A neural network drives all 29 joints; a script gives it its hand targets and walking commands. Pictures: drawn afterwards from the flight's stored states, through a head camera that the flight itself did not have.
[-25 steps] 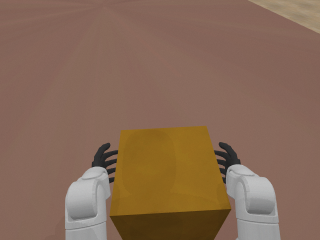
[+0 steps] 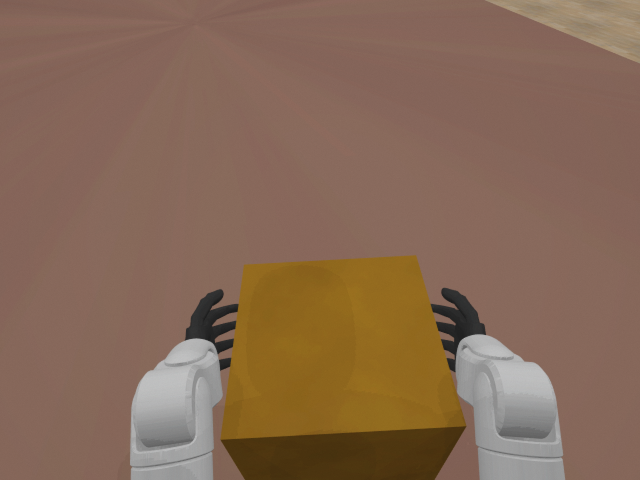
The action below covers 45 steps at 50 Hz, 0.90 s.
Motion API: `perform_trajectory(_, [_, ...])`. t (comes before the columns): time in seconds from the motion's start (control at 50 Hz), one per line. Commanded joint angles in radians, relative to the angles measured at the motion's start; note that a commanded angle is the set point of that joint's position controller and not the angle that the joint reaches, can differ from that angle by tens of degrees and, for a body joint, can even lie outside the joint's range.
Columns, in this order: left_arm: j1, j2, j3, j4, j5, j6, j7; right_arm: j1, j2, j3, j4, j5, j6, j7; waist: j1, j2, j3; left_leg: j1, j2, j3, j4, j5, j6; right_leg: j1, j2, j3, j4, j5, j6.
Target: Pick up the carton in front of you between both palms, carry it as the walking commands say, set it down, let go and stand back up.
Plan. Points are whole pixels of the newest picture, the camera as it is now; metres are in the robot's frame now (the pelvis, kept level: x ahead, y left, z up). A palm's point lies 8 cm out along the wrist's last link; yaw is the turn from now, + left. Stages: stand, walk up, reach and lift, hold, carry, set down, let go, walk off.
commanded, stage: carry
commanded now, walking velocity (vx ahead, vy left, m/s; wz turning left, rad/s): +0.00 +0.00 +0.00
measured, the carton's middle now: (336, 385) +0.26 +0.00 +0.01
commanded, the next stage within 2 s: hold in 1.44 s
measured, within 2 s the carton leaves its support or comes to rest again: neither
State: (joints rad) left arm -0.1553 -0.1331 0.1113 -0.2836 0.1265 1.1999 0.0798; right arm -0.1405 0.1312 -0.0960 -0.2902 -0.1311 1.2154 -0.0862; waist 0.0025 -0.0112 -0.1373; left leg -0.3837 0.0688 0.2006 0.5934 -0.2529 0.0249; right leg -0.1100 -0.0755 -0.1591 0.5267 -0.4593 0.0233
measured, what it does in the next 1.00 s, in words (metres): shifts its weight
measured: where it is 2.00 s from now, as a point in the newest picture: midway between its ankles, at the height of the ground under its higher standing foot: outside the picture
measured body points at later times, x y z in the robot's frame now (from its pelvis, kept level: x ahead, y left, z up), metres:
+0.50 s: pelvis -0.05 -0.01 +0.00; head -0.09 +0.00 +0.45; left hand +0.23 +0.15 +0.05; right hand +0.22 -0.16 +0.04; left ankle +0.03 +0.11 -0.73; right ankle -0.12 -0.11 -0.73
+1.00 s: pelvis -0.06 -0.01 +0.00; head -0.08 -0.01 +0.45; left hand +0.24 +0.14 +0.03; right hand +0.23 -0.16 +0.03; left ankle +0.03 +0.11 -0.73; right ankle -0.12 -0.11 -0.73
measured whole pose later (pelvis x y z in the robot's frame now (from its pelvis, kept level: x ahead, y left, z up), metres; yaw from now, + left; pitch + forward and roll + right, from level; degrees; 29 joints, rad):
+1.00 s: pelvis -0.06 -0.01 +0.00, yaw +0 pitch +1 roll +0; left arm -0.20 -0.14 0.17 0.15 0.24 0.72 0.02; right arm -0.19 0.14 -0.16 0.16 -0.23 0.73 -0.02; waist 0.00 0.00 -0.08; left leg -0.43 0.10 0.18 0.53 -0.12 0.02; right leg -0.20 -0.05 -0.16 0.58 -0.40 -0.01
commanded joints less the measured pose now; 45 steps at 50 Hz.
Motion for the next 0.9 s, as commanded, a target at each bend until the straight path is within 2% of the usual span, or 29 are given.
perform_trajectory(0.0, [-0.413, -0.928, -0.718, -0.018, -0.404, 0.001, -0.269, -0.467, 0.919, 0.709, -0.046, 0.399, -0.021, 0.266, 0.001, -0.011, -0.185, 0.207, 0.096, -0.094, -0.023, 0.458, 0.016, -0.054, -0.095, 0.044, -0.045, 0.56, -0.008])
perform_trajectory(0.06, [-0.413, -0.936, -0.727, 0.008, -0.391, -0.024, -0.274, -0.466, 0.925, 0.715, -0.022, 0.387, -0.045, 0.273, 0.0, 0.002, -0.167, 0.205, 0.102, -0.105, -0.043, 0.442, 0.017, -0.079, -0.087, 0.05, -0.061, 0.445, -0.011])
perform_trajectory(0.16, [-0.425, -0.917, -0.713, 0.051, -0.353, -0.09, -0.274, -0.483, 0.903, 0.699, 0.018, 0.355, -0.109, 0.276, -0.002, 0.006, -0.138, 0.193, 0.1, -0.117, -0.083, 0.329, 0.016, -0.116, -0.085, 0.066, -0.096, 0.299, -0.024])
perform_trajectory(0.38, [-0.394, -0.852, -0.608, 0.19, -0.237, -0.256, -0.269, -0.452, 0.837, 0.594, 0.159, 0.249, -0.277, 0.276, -0.003, 0.009, -0.113, 0.173, 0.096, -0.124, -0.126, 0.201, 0.003, -0.168, -0.081, 0.088, -0.133, 0.173, -0.046])
perform_trajectory(0.6, [-0.482, -0.868, -0.438, 0.437, -0.101, -0.494, -0.277, -0.546, 0.848, 0.423, 0.404, 0.119, -0.52, 0.288, -0.003, 0.021, -0.144, 0.175, 0.103, -0.135, -0.146, 0.171, -0.003, -0.175, -0.069, 0.093, -0.12, 0.134, -0.05])
perform_trajectory(0.68, [-0.513, -0.911, -0.428, 0.492, -0.087, -0.555, -0.287, -0.581, 0.892, 0.412, 0.457, 0.106, -0.583, 0.298, -0.003, 0.024, -0.17, 0.188, 0.104, -0.135, -0.138, 0.2, -0.002, -0.164, -0.066, 0.092, -0.102, 0.156, -0.051])
perform_trajectory(0.76, [-0.5, -0.934, -0.462, 0.475, -0.102, -0.559, -0.289, -0.567, 0.913, 0.442, 0.441, 0.12, -0.588, 0.299, -0.003, 0.026, -0.197, 0.202, 0.106, -0.131, -0.12, 0.268, 0.003, -0.151, -0.064, 0.089, -0.079, 0.202, -0.05])
perform_trajectory(0.82, [-0.469, -0.938, -0.508, 0.426, -0.131, -0.528, -0.286, -0.538, 0.914, 0.487, 0.392, 0.15, -0.557, 0.296, -0.002, 0.026, -0.21, 0.206, 0.108, -0.127, -0.106, 0.321, 0.007, -0.142, -0.064, 0.086, -0.063, 0.243, -0.046])
perform_trajectory(0.88, [-0.439, -0.916, -0.507, 0.408, -0.131, -0.5, -0.282, -0.51, 0.89, 0.487, 0.372, 0.149, -0.528, 0.292, -0.001, 0.022, -0.211, 0.201, 0.109, -0.122, -0.098, 0.349, 0.009, -0.137, -0.065, 0.085, -0.057, 0.272, -0.043])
